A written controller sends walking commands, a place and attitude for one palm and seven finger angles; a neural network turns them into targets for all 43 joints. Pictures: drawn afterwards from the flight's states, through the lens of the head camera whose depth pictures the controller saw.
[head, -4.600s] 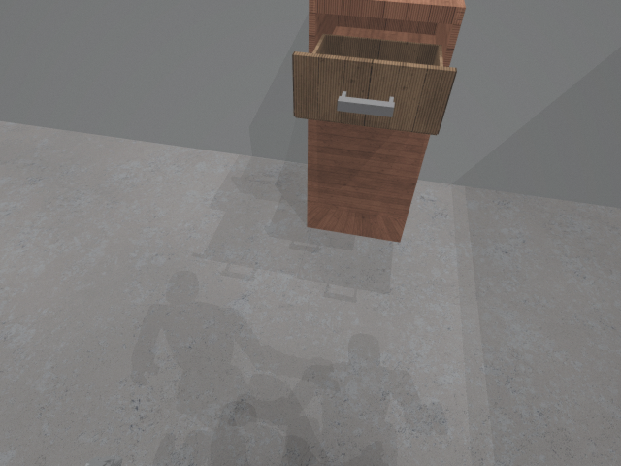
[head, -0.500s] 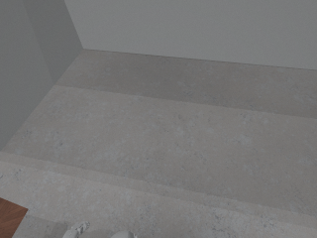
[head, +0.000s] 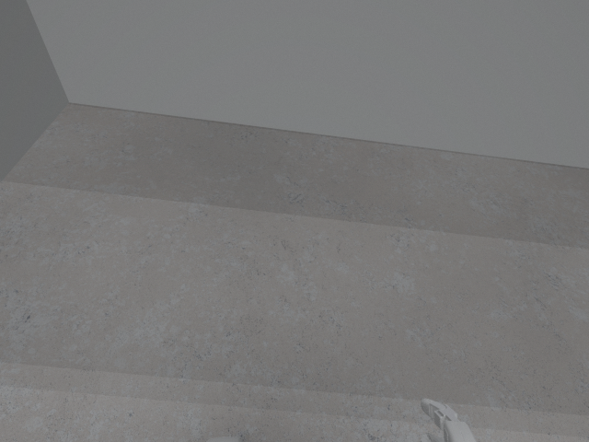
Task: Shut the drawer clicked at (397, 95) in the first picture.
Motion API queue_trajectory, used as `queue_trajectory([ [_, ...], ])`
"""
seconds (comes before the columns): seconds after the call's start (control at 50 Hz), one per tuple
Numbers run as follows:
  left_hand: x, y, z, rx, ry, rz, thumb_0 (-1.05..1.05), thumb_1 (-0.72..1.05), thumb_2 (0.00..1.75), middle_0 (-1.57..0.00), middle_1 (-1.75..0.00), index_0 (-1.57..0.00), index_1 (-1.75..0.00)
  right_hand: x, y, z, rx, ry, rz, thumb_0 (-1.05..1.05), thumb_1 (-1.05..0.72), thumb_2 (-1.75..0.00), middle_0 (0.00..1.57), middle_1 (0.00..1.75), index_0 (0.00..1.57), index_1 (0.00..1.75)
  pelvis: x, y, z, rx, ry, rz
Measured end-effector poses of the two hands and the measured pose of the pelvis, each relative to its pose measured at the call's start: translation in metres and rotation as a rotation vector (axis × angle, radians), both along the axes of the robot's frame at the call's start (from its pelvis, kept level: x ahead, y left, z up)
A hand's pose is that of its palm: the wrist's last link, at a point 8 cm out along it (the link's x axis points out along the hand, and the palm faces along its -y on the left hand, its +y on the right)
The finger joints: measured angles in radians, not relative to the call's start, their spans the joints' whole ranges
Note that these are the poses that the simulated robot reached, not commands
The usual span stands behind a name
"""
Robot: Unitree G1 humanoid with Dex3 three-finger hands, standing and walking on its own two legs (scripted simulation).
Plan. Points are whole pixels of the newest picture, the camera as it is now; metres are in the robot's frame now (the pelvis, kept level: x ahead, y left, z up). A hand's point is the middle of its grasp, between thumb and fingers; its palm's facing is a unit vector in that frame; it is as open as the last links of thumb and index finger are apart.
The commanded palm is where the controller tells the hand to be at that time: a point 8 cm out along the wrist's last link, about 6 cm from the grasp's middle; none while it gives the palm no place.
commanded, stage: walk to a spot facing it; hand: left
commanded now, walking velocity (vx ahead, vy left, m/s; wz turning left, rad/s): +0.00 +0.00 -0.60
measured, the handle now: out of the picture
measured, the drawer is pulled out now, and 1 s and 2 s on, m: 0.30 0.30 0.30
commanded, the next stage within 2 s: turn to face it in 0.54 s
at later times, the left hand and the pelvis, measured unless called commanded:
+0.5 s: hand (212, 382) +0.22 +0.15 -0.15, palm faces -0.32 -0.93 -0.18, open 7.4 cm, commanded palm none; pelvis +0.05 +0.02 +0.01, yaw -18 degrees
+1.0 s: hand (217, 409) +0.19 +0.13 -0.16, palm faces -0.26 -0.95 -0.17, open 7.3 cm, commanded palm none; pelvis +0.05 -0.01 +0.00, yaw -18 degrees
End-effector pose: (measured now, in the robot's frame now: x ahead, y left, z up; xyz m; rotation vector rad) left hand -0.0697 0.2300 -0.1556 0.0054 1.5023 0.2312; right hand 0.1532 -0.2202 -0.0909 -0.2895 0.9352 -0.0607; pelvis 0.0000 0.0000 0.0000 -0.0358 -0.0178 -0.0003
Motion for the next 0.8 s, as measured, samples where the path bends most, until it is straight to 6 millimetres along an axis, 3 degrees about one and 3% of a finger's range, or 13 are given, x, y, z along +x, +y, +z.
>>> queue_trajectory([
  [0.14,0.101,0.047,0.015,0.032,-0.119,-0.132,0.0,0.91,0.89,-0.19,-0.29,-0.2,-0.3,-0.056,0.012,0.002,-0.005,0.124,-0.204,-0.01,-0.93,-0.89,0.2,0.3,0.21,0.3,0.021,0.024,0.016,-0.017,-0.001,-0.086],
  [0.26,0.181,0.055,0.022,0.057,-0.212,-0.246,0.0,0.91,0.9,-0.19,-0.29,-0.2,-0.3,-0.112,0.007,-0.005,-0.021,0.244,-0.351,-0.01,-0.94,-0.9,0.2,0.3,0.21,0.3,0.035,0.033,0.017,-0.009,0.004,-0.158],
  [0.38,0.245,0.027,0.025,0.033,-0.274,-0.378,0.0,0.91,0.9,-0.19,-0.29,-0.19,-0.3,-0.168,0.017,-0.018,0.03,0.363,-0.482,0.0,-0.92,-0.9,0.2,0.3,0.2,0.3,0.044,0.03,0.013,0.008,0.003,-0.233],
  [0.52,0.307,-0.039,0.032,0.004,-0.35,-0.563,0.0,0.91,0.9,-0.19,-0.29,-0.2,-0.3,-0.22,0.027,-0.04,0.135,0.459,-0.626,0.01,-0.91,-0.9,0.2,0.3,0.2,0.3,0.047,0.012,0.005,0.032,0.005,-0.334],
  [0.58,0.327,-0.071,0.033,0.007,-0.408,-0.629,0.0,0.91,0.89,-0.19,-0.29,-0.2,-0.3,-0.236,0.024,-0.055,0.182,0.479,-0.672,0.01,-0.91,-0.9,0.2,0.3,0.2,0.3,0.047,-0.002,-0.005,0.045,0.009,-0.373],
  [0.64,0.334,-0.09,0.036,0.016,-0.456,-0.662,0.0,0.9,0.89,-0.2,-0.29,-0.2,-0.3,-0.239,0.013,-0.064,0.205,0.488,-0.697,0.01,-0.91,-0.9,0.2,0.3,0.2,0.3,0.044,-0.012,-0.008,0.038,0.005,-0.405],
  [0.8,0.306,-0.094,0.046,0.03,-0.394,-0.66,0.0,0.9,0.89,-0.2,-0.3,-0.2,-0.3,-0.193,-0.025,-0.048,0.165,0.323,-0.694,0.01,-0.91,-0.9,0.2,0.3,0.2,0.3,0.046,-0.023,0.008,0.044,-0.001,-0.433],
])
